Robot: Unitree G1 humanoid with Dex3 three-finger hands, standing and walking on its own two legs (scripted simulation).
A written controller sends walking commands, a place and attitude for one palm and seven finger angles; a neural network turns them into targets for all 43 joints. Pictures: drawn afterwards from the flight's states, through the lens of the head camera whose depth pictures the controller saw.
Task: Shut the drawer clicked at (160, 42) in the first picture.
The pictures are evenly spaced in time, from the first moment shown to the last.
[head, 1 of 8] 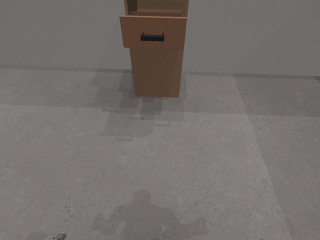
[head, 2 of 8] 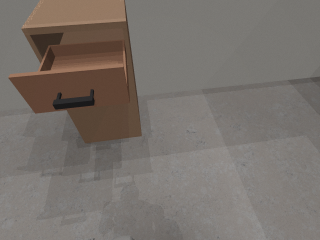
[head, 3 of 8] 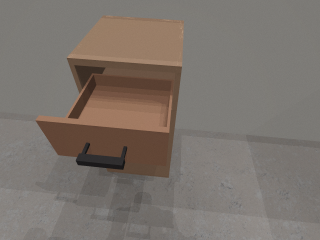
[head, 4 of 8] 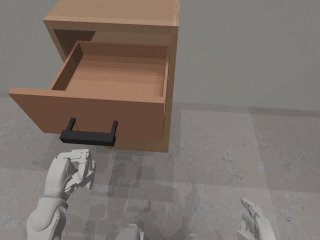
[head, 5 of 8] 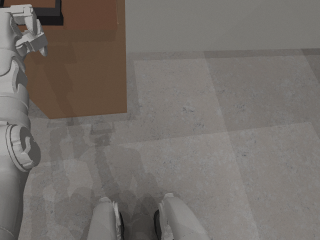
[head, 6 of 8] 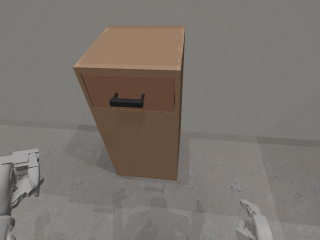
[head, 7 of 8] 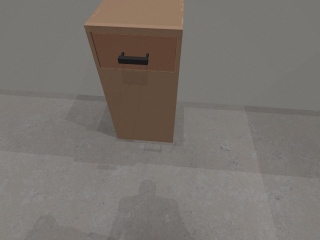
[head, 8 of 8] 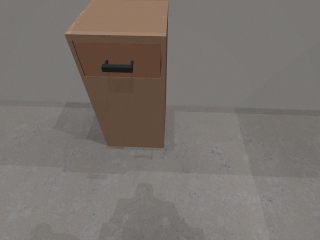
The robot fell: no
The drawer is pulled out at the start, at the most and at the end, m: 0.29 0.29 0.00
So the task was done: yes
